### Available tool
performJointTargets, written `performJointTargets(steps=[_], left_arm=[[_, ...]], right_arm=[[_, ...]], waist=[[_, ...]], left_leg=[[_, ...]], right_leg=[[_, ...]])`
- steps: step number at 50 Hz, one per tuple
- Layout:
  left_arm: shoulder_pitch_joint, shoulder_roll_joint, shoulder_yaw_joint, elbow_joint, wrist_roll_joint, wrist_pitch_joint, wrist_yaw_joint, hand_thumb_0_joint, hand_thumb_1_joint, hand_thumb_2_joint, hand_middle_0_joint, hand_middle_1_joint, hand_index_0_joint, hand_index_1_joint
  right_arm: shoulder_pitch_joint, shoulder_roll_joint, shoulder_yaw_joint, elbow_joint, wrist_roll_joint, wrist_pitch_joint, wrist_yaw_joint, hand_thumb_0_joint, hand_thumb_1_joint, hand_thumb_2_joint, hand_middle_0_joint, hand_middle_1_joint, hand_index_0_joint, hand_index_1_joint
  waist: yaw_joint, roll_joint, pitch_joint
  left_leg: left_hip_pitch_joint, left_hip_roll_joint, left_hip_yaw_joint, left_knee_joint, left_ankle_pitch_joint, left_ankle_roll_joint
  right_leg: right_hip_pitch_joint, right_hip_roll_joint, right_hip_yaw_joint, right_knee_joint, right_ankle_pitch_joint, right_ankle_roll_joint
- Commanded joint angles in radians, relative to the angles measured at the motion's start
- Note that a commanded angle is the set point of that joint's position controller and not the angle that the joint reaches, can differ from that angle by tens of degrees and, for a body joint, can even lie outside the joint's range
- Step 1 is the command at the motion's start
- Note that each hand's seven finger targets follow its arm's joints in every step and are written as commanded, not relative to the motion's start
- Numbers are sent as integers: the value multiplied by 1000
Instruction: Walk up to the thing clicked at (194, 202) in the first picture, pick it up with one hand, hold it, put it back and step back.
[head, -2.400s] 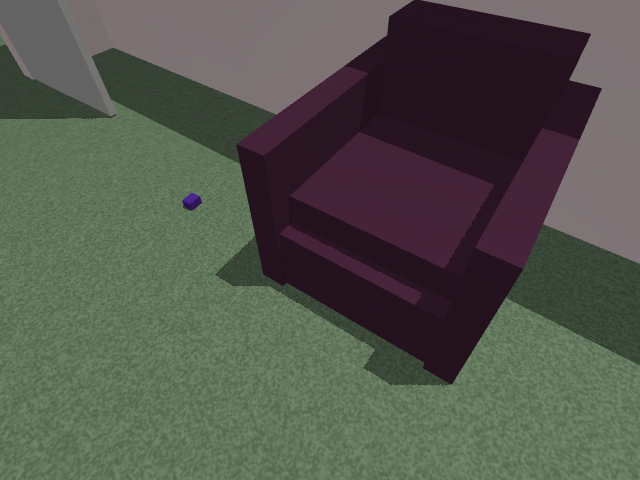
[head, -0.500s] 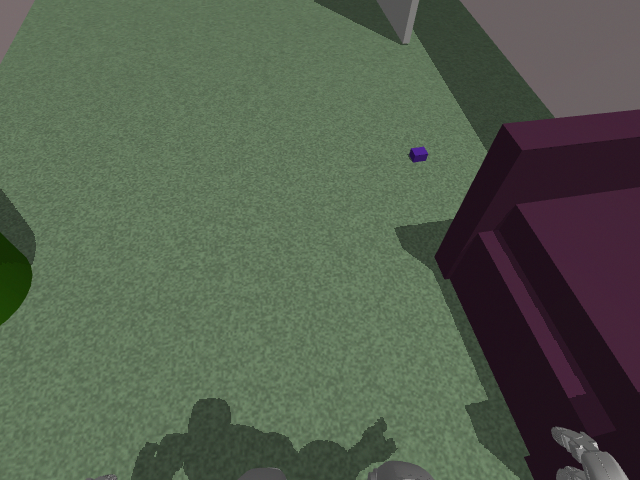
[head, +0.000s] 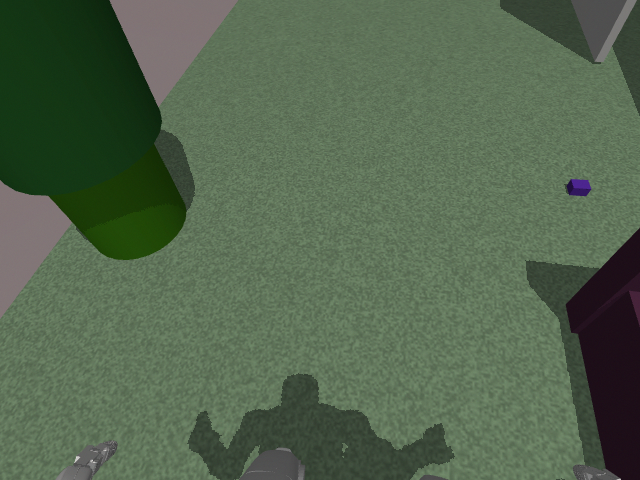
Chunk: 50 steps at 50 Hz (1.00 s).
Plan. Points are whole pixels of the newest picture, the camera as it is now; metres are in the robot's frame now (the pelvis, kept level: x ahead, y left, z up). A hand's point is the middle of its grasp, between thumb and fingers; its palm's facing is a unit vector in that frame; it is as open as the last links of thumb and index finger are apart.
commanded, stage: walk up
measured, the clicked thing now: (578, 187) +1.22 -0.92 -0.74
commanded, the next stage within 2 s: stand in 1.40 s
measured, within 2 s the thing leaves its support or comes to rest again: neither
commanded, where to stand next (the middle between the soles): +0.06 +0.02 m, yaw +16 degrees
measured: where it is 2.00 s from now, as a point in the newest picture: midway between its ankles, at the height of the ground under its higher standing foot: outside the picture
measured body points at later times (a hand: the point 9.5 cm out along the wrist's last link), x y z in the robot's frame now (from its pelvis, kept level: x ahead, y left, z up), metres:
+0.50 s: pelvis -0.01 +0.00 -0.01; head +0.01 +0.00 +0.44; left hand -0.02 +0.31 -0.13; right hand +0.16 -0.30 -0.11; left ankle -0.01 +0.13 -0.69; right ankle +0.04 -0.12 -0.72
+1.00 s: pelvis +0.00 +0.00 +0.01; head +0.01 +0.00 +0.45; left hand -0.03 +0.31 -0.12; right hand +0.19 -0.26 -0.12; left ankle -0.01 +0.12 -0.72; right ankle +0.05 -0.13 -0.72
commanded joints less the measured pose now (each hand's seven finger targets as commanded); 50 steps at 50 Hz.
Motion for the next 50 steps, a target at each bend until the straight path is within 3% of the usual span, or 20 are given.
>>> performJointTargets(steps=[1, 3, 4, 5, 8, 17, 18, 19, 20, 21, 23, 29, 30, 31, 32, 33, 37, 40, 43, 50], left_arm=[[-48, 271, 93, -74, -15, 4, -2, 0, 900, 900, -200, -300, -200, -300], [22, 151, 55, -66, -24, 26, -6, 0, 900, 900, -200, -300, -200, -300], [18, 115, 40, -92, -29, 33, -5, 0, 900, 900, -200, -300, -200, -300], [-74, 214, 64, -74, -28, 33, 15, 0, 900, 900, -200, -300, -200, -300], [14, 196, 67, 2, -42, 30, 10, 0, 900, 900, -200, -300, -200, -300], [73, 140, 71, 76, -22, 11, 8, 0, 900, 900, -200, -300, -200, -300], [86, 178, 80, 78, -5, -1, 12, 0, 900, 900, -200, -300, -200, -300], [63, 282, 98, 64, 6, -8, 12, 0, 900, 900, -200, -300, -200, -300], [-53, 347, 106, 39, 3, -4, 4, 0, 900, 900, -200, -300, -200, -300], [-81, 307, 102, 31, -5, -4, 0, 0, 900, 900, -200, -300, -200, -300], [-77, 242, 79, 52, 1, -11, 2, 0, 900, 900, -200, -300, -200, -300], [-56, 197, 54, 80, -19, 5, -14, 0, 900, 900, -200, -300, -200, -300], [-24, 148, 35, 83, -23, 10, -14, 0, 900, 900, -200, -300, -200, -300], [-13, 82, 12, 78, -34, 14, -14, 0, 900, 900, -200, -300, -200, -300], [-22, 122, 28, 95, -43, 23, -5, 0, 900, 900, -200, -300, -200, -300], [-53, 184, 44, 113, -36, 24, 1, 0, 900, 900, -200, -300, -200, -300], [9, 152, 34, 169, -44, 13, 5, 0, 900, 900, -200, -300, -200, -300], [15, 141, 29, 206, -34, 3, 6, 0, 900, 900, -200, -300, -200, -300], [-106, 209, 26, 189, -25, -8, 1, 0, 900, 900, -200, -300, -200, -300], [-161, 171, 7, 252, -35, -20, 3, 0, 900, 900, -200, -300, -200, -300]], right_arm=[[82, -136, -49, -27, 17, -75, -33, 0, -900, -900, 200, 300, 200, 300], [131, -231, -75, 2, -4, -102, -56, 0, -900, -900, 200, 300, 200, 300], [93, -346, -90, -42, -17, -107, -65, 0, -900, -900, 200, 300, 200, 300], [94, -389, -97, -31, 3, -104, -69, 0, -900, -900, 200, 300, 200, 300], [-11, -253, -45, -31, 2, -109, -90, 0, -900, -900, 200, 300, 200, 300], [-61, -223, -18, -29, 9, -92, -93, 0, -900, -900, 200, 300, 200, 300], [-50, -172, -3, -34, 18, -86, -93, 0, -900, -900, 200, 300, 200, 300], [-58, -116, 9, -46, 27, -83, -95, 0, -900, -900, 200, 300, 200, 300], [-32, -172, -15, -27, 18, -83, -112, 0, -900, -900, 200, 300, 200, 300], [-12, -223, -29, 6, 13, -85, -110, 0, -900, -900, 200, 300, 200, 300], [-21, -211, -32, 38, 16, -93, -87, 0, -900, -900, 200, 300, 200, 300], [48, -127, -15, 110, 8, -119, -66, 0, -900, -900, 200, 300, 200, 300], [43, -148, -21, 114, -1, -127, -73, 0, -900, -900, 200, 300, 200, 300], [11, -195, -26, 96, -15, -137, -80, 0, -900, -900, 200, 300, 200, 300], [-38, -280, -36, 79, -7, -136, -81, 0, -900, -900, 200, 300, 200, 300], [-45, -281, -40, 87, -1, -134, -80, 0, -900, -900, 200, 300, 200, 300], [-113, -219, -2, 112, 11, -137, -84, 0, -900, -900, 200, 300, 200, 300], [-150, -191, 12, 125, 17, -118, -77, 0, -900, -900, 200, 300, 200, 300], [-120, -148, 21, 169, 21, -106, -72, 0, -900, -900, 200, 300, 200, 300], [-160, -135, 42, 253, 23, -114, -61, 0, -900, -900, 200, 300, 200, 300]], waist=[[-27, -235, -174], [-50, 70, -177], [-25, 238, -154], [-82, 196, -127], [-3, 131, -97], [35, 135, -152], [40, 42, -163], [45, -191, -118], [1, -276, -92], [-14, -170, -46], [-18, -91, -2], [-35, -177, -130], [-36, -105, -162], [-23, 60, -176], [-25, 115, -157], [-36, 42, -113], [-2, 119, -133], [15, 89, -131], [-43, -75, -106], [-32, -82, -145]], left_leg=[[197, -65, 155, -318, 181, 17], [379, 28, -123, -500, 104, 84], [349, 289, -571, -531, 197, 206], [198, 363, -687, -556, 191, 341], [171, 196, -358, -415, 355, 256], [-39, 109, -287, -245, 367, 209], [-73, 45, -234, -121, 323, 156], [-224, -122, -101, 69, 81, 89], [-159, -68, -46, 202, -227, 64], [-140, -39, -83, 246, -202, 57], [-117, -17, -23, 149, -97, 65], [223, -76, 101, -381, 127, 56], [324, -44, 2, -438, 123, 76], [354, 137, -316, -520, 74, 137], [222, 308, -529, -550, -2, 272], [119, 308, -517, -550, -5, 305], [143, 206, -271, -437, 425, 215], [41, 134, -179, -403, 302, 142], [105, 20, -89, -376, 47, 73], [190, 39, -84, -413, 320, 76]], right_leg=[[33, -146, 84, -50, 197, -178], [-190, -29, 28, 306, -115, -83], [-392, 89, 64, 414, -294, -19], [-315, 51, 187, 442, -336, -35], [-270, 36, 201, 404, -199, -40], [99, 156, 101, -59, -40, -76], [147, 90, 229, -181, -54, -107], [137, -132, 570, -334, -160, -179], [-21, -333, 764, -411, -215, -334], [-57, -324, 735, -419, -239, -337], [-50, -176, 453, -313, -131, -255], [-46, -58, 210, -87, 70, -173], [-109, -36, 185, 18, 78, -137], [-221, 38, 143, 152, -24, -65], [-210, 93, 142, 183, -292, -39], [-142, 68, 195, 240, -302, -42], [-66, 77, 164, 105, -148, -49], [112, 111, 141, -117, 56, -59], [17, -27, 318, -233, -20, -123], [93, -1, 236, -275, 139, -81]])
